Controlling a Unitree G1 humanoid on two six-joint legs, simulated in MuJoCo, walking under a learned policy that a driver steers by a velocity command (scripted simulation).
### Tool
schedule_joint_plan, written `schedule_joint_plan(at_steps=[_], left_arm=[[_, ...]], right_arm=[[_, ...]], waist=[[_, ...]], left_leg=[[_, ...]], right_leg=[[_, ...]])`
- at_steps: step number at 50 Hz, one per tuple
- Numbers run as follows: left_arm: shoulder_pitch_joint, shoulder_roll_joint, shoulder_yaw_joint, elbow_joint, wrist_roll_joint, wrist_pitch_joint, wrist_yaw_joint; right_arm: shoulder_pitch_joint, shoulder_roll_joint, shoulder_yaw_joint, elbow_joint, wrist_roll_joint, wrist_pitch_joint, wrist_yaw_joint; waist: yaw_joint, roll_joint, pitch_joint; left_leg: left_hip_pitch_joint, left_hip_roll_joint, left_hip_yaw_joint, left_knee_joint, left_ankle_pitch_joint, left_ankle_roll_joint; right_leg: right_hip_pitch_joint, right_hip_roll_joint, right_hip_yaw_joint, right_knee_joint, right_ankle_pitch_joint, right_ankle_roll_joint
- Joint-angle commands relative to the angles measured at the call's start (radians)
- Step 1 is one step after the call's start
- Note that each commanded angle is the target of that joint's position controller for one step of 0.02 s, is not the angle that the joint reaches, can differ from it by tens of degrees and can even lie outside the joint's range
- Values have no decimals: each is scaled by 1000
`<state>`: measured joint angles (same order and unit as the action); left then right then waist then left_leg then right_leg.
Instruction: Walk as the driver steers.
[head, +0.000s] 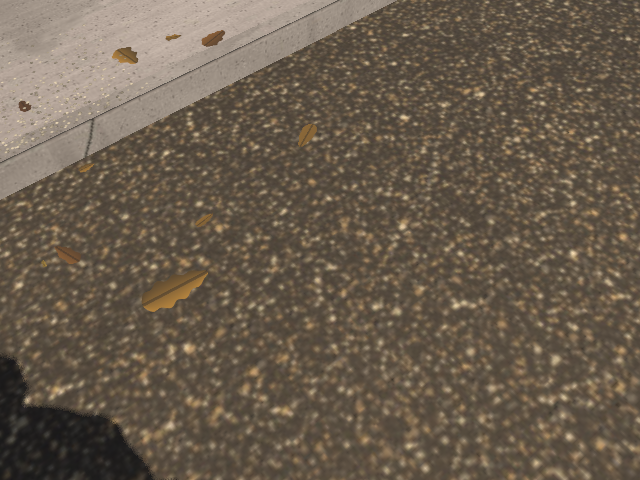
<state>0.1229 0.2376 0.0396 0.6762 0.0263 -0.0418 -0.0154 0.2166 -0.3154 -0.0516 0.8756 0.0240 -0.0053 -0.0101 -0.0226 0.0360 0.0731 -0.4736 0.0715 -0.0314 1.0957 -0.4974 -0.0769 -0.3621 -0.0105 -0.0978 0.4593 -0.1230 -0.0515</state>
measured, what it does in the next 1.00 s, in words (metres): steps on the spot, turning left: left foot, then right foot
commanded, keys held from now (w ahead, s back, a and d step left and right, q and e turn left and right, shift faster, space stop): q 1.00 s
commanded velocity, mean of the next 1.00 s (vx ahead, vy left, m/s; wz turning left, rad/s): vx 0.03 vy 0.00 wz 0.52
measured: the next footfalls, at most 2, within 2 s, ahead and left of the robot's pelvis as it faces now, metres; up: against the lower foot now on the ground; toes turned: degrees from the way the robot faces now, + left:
left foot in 0.28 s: +0.09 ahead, +0.14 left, +0.00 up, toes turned +13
right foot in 0.76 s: +0.17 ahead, -0.07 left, +0.00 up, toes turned +32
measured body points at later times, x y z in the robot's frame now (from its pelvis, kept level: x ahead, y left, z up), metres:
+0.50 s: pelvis +0.05 +0.05 +0.01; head +0.09 +0.09 +0.46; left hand +0.13 +0.37 -0.11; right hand +0.25 -0.20 -0.08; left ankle +0.05 +0.13 -0.74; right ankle +0.10 -0.10 -0.66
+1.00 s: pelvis +0.08 +0.02 +0.01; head +0.12 +0.03 +0.46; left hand +0.03 +0.33 -0.09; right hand +0.36 -0.15 -0.10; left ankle -0.01 +0.13 -0.67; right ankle +0.14 -0.09 -0.74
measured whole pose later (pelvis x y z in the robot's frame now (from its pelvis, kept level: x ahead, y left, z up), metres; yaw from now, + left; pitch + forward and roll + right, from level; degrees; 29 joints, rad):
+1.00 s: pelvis +0.08 +0.02 +0.01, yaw +35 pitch +1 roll +0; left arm 0.13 0.26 0.06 0.79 0.01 0.01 0.04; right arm 0.19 -0.35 -0.10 0.67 0.02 0.07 -0.01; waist 0.01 0.04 0.07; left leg -0.50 0.00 -0.05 1.02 -0.41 -0.10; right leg -0.21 -0.03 -0.05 0.41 -0.23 -0.01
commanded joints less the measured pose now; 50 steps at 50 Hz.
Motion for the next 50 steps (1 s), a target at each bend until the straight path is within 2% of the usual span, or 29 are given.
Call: schedule_joint_plan(at_steps=[1,6,10,12,13,14,15,16,17,18,19,20,22,26,30,34,36,37,38,39,40,41,42,43,45,47,50], left_arm=[[-60,157,51,-38,8,-21,16],[-55,174,61,5,-4,4,49],[-50,200,71,34,-26,29,49],[-66,204,74,46,-46,39,50],[-26,182,71,68,-51,44,49],[27,143,64,83,-32,49,47],[-18,112,51,31,8,50,48],[-105,144,59,13,-1,49,53],[-110,156,66,13,-25,52,54],[-86,158,70,33,-29,53,60],[-81,173,77,45,-21,54,69],[-76,177,81,50,-17,53,71],[-61,156,78,55,-24,47,68],[-93,125,64,53,-29,41,63],[-95,138,64,58,-34,35,50],[-67,156,67,63,-40,17,33],[-9,159,71,80,-40,6,23],[26,176,78,93,-37,3,21],[50,239,92,92,-20,7,27],[18,314,104,89,0,19,33],[2,255,90,68,15,16,33],[-42,203,73,50,7,15,39],[-83,180,67,45,-7,17,43],[-91,168,62,42,-21,19,47],[-62,176,58,51,-22,28,57],[-14,192,63,60,-15,38,66],[-6,229,75,58,-17,48,62]], right_arm=[[130,-61,-26,-35,-11,38,-25],[7,-60,-29,-107,-15,57,-7],[-30,-75,-41,-151,-16,66,16],[9,-69,-46,-147,-18,64,26],[35,-88,-56,-140,-24,61,23],[56,-171,-79,-146,-26,55,10],[49,-282,-97,-180,-36,48,-4],[96,-248,-88,-180,-61,23,9],[62,-228,-81,-181,-58,1,13],[5,-204,-79,-190,-36,-9,8],[-40,-166,-68,-201,-16,-7,0],[-61,-147,-60,-209,-10,-1,-9],[-49,-143,-58,-219,-18,6,-21],[-27,-167,-68,-225,-11,17,-34],[-47,-181,-74,-241,-15,30,-29],[-74,-176,-73,-254,-10,40,-20],[-108,-169,-69,-266,1,48,-24],[-113,-156,-65,-273,4,51,-28],[-82,-111,-52,-279,-5,51,-28],[-33,-84,-48,-299,-2,43,-24],[-26,-174,-72,-285,-19,33,-21],[-12,-215,-92,-266,-9,35,-17],[1,-200,-94,-246,-7,44,-18],[1,-178,-90,-241,-9,54,-20],[-28,-128,-74,-261,0,61,-12],[-83,-103,-62,-294,6,58,-8],[-107,-85,-49,-321,-2,57,3]], waist=[[-40,-160,-172],[1,-150,-146],[10,-147,-134],[-20,-136,-139],[-22,-98,-137],[0,89,-120],[14,339,-89],[-58,211,-175],[-33,146,-170],[-2,95,-160],[12,74,-158],[26,79,-167],[31,76,-200],[7,84,-194],[-2,116,-166],[2,136,-166],[40,131,-174],[54,112,-177],[36,-17,-203],[-26,-295,-159],[3,-260,-160],[-12,-188,-145],[-27,-162,-121],[-16,-162,-106],[7,-176,-88],[47,-197,-100],[67,-207,-130]], left_leg=[[70,23,10,-33,90,-21],[60,43,30,-201,210,12],[79,27,68,-320,160,49],[167,-10,114,-481,241,85],[228,-34,101,-574,327,115],[298,64,-77,-699,613,171],[404,292,-438,-739,885,360],[390,319,-485,-762,847,452],[395,272,-398,-761,796,415],[396,220,-331,-748,732,355],[392,198,-303,-743,709,316],[365,178,-277,-742,736,303],[378,156,-261,-737,773,303],[407,133,-285,-731,678,299],[324,117,-345,-736,560,304],[325,102,-431,-700,605,296],[314,66,-445,-656,607,260],[266,30,-430,-623,528,221],[151,-41,-351,-486,309,167],[-70,-217,-150,-312,-83,104],[-106,-155,-134,-64,-161,56],[-102,-129,-137,35,-95,41],[-107,-117,-120,75,-34,23],[-136,-111,-113,105,21,7],[-146,-100,-64,83,77,-15],[-165,-77,-31,-15,97,-29],[-87,-38,5,-168,92,-29]], right_leg=[[60,-282,120,-202,399,-208],[93,-307,66,-236,114,-192],[165,-342,58,-173,92,-163],[171,-320,23,-83,90,-111],[151,-277,-8,1,22,-58],[58,-179,-97,216,-122,30],[-255,-7,-103,500,-528,136],[-292,23,88,681,-592,128],[-321,5,136,728,-513,108],[-336,-13,153,713,-418,97],[-341,-24,164,686,-357,96],[-300,-19,165,683,-313,100],[-263,3,165,657,-254,109],[-232,20,179,440,-210,134],[-122,39,184,302,-213,140],[-39,55,189,166,-231,122],[63,57,174,-16,-122,100],[158,23,181,-115,-5,81],[283,-145,315,-142,76,20],[326,-330,548,-156,301,-137],[275,-420,603,-157,347,-240],[249,-368,504,-144,321,-220],[237,-295,404,-133,266,-170],[248,-262,350,-131,238,-147],[253,-228,264,-139,276,-151],[326,-241,237,-143,295,-168],[353,-270,195,-138,311,-175]])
